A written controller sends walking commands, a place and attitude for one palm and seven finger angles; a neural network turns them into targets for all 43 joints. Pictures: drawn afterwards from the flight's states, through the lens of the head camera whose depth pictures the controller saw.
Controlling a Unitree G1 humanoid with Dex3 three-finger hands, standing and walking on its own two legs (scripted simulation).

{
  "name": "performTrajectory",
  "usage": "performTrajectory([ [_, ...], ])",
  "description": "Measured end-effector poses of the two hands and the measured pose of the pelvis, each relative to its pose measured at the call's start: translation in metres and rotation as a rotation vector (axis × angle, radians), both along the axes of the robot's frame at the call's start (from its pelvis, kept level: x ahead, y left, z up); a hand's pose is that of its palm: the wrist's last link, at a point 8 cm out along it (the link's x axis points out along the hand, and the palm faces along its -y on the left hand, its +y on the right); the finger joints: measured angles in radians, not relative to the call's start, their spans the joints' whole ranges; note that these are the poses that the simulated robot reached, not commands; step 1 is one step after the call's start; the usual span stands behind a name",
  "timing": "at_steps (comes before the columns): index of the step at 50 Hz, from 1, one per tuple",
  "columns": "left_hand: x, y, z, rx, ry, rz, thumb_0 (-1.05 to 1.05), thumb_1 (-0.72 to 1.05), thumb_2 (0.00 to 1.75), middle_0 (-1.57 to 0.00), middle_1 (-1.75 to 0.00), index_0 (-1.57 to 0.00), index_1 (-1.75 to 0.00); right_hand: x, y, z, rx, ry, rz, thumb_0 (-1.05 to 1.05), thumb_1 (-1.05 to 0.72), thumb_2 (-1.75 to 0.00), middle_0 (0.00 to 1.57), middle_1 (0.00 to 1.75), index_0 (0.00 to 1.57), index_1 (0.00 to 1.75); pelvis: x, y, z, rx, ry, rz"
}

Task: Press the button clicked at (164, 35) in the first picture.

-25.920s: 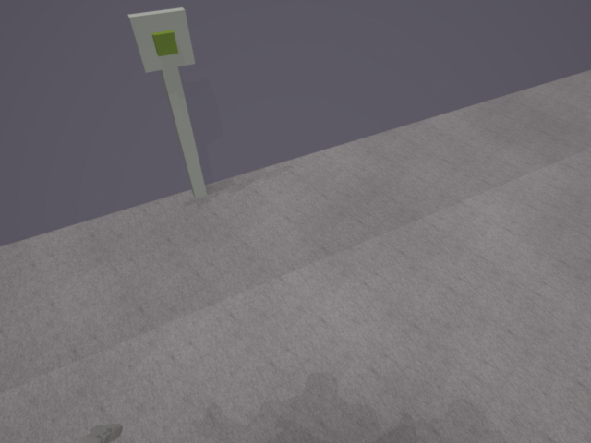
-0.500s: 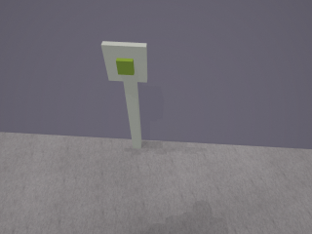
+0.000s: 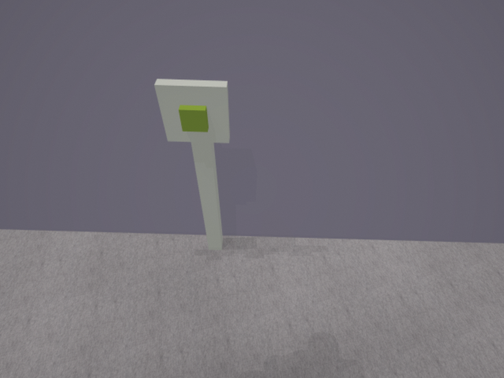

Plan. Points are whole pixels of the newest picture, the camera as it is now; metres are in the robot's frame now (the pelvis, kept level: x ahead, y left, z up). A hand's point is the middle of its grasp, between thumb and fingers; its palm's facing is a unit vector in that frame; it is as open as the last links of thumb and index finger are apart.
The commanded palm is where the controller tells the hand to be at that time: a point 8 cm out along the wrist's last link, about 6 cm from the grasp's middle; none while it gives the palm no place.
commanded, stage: let the arm hang, fingers relaxed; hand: left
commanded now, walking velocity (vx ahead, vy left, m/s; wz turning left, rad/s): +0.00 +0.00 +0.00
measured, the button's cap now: (194, 118) +0.73 +0.19 -0.01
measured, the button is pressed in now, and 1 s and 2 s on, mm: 0 0 0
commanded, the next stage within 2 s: stand and wait in 0.08 s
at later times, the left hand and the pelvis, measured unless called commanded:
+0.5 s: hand out of the picture +0.01 +0.16 -0.17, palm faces +0.03 -0.98 -0.18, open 7.4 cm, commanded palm none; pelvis +0.02 -0.01 +0.00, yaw +0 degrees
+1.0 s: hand out of the picture +0.04 +0.16 -0.17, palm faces +0.02 -0.98 -0.21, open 7.4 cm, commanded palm none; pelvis +0.03 -0.02 +0.00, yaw -1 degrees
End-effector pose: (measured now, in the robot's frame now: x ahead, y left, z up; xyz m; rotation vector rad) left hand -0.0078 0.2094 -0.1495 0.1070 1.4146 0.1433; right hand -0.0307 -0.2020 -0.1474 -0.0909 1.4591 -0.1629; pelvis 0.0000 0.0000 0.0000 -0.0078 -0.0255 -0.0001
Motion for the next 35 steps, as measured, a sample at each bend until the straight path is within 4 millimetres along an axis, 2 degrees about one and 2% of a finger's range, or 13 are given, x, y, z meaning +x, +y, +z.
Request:
performTrajectory([
  [14,0.001,0.002,0.006,0.023,0.037,0.010,0.01,0.91,0.90,-0.20,-0.30,-0.20,-0.30,0.024,-0.006,-0.002,0.002,-0.014,0.014,0.00,-0.91,-0.90,0.20,0.30,0.20,0.30,0.013,-0.002,0.002,0.005,-0.001,-0.003],
  [23,0.014,-0.003,0.007,0.021,0.022,0.001,0.01,0.91,0.90,-0.20,-0.30,-0.20,-0.30,0.040,-0.015,-0.001,-0.008,-0.030,0.022,0.00,-0.91,-0.90,0.20,0.30,0.20,0.30,0.020,-0.006,0.003,0.007,-0.005,-0.006],
  [35,0.029,-0.008,0.007,0.022,0.000,-0.010,0.01,0.91,0.90,-0.20,-0.30,-0.20,-0.30,0.046,-0.024,0.000,-0.015,-0.028,0.023,0.00,-0.91,-0.90,0.20,0.30,0.20,0.30,0.027,-0.013,0.004,0.008,-0.009,-0.007],
])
